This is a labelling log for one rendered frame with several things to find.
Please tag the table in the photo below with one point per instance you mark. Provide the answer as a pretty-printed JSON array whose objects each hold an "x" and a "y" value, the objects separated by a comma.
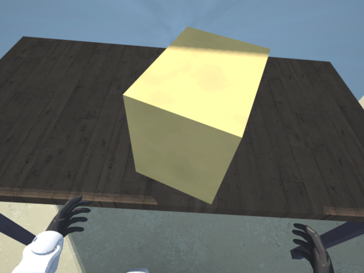
[{"x": 64, "y": 133}]

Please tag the left robot hand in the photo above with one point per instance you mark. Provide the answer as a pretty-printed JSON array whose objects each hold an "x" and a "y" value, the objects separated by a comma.
[{"x": 64, "y": 218}]

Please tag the left robot forearm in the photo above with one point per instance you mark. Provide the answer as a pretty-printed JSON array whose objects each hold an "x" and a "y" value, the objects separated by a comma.
[{"x": 42, "y": 255}]

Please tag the carton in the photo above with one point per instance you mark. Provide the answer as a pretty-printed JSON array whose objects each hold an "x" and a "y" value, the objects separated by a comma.
[{"x": 188, "y": 111}]

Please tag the right robot hand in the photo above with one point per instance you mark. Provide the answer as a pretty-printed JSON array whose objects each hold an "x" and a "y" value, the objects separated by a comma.
[{"x": 318, "y": 257}]

